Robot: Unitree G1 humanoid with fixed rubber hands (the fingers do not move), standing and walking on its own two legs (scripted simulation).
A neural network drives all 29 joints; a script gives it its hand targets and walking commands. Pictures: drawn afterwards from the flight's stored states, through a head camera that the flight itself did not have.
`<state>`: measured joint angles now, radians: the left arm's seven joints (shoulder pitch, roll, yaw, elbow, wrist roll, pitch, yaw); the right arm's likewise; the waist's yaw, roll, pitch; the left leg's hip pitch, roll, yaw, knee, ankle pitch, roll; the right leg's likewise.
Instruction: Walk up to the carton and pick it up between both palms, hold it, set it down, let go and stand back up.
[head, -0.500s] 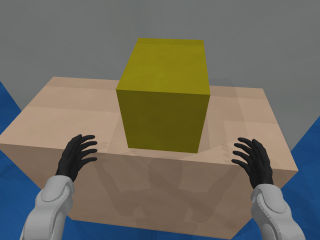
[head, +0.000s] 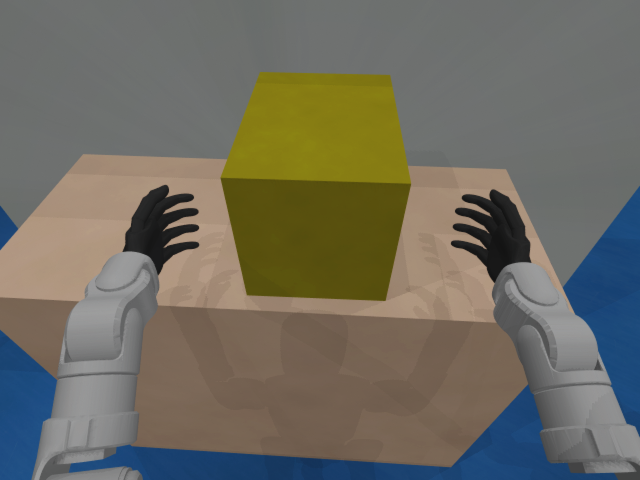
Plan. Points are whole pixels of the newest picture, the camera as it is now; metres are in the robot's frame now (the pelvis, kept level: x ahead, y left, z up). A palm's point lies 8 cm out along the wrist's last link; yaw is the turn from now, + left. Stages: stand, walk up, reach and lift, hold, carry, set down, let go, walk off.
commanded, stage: reach and lift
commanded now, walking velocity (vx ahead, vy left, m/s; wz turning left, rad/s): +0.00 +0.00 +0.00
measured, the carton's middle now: (320, 182) +0.54 +0.03 +0.09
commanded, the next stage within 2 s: none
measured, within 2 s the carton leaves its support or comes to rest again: neither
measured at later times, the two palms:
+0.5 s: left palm (149, 177) +0.41 +0.22 +0.20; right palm (498, 189) +0.41 -0.19 +0.19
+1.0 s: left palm (154, 115) +0.46 +0.22 +0.25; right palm (488, 123) +0.47 -0.17 +0.24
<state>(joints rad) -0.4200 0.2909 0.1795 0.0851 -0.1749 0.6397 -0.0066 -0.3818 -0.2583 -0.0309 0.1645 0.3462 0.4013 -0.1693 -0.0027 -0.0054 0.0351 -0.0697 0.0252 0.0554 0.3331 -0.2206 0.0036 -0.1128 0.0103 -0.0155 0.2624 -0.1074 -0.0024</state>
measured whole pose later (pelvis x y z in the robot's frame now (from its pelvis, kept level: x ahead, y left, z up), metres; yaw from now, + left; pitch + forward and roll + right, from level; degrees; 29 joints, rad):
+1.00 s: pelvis +0.00 -0.01 +0.00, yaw +2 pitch +7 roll -1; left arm -1.33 0.47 -0.08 1.21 -0.31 0.34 0.01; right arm -1.27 -0.31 0.01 1.13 0.38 0.32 -0.16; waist -0.04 -0.01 -0.10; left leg -0.29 0.04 0.01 0.38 -0.21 -0.02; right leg -0.31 0.02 -0.06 0.29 -0.10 -0.02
